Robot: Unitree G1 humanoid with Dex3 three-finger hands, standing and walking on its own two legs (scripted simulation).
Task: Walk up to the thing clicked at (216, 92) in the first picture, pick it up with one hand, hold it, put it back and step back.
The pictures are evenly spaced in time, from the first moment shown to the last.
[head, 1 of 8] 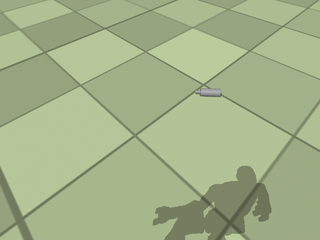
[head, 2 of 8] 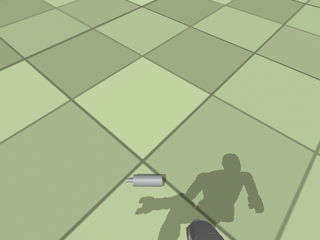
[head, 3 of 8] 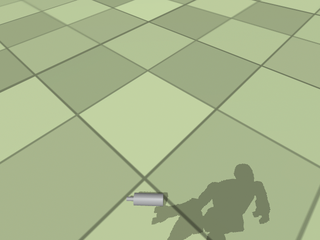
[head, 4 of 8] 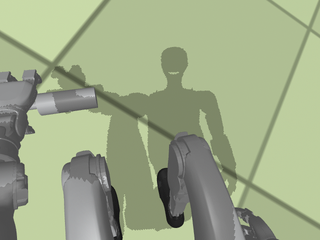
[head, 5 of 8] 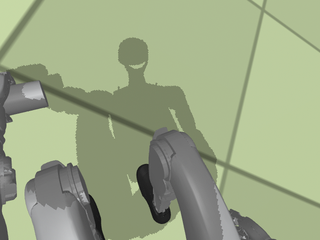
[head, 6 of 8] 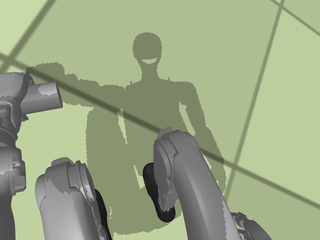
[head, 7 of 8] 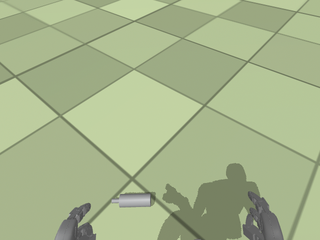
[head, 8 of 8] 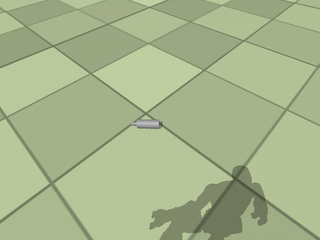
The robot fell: no
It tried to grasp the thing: yes
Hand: left
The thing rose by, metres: 0.66
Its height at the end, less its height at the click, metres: +0.00
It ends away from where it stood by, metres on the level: 0.01
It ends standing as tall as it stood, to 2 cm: yes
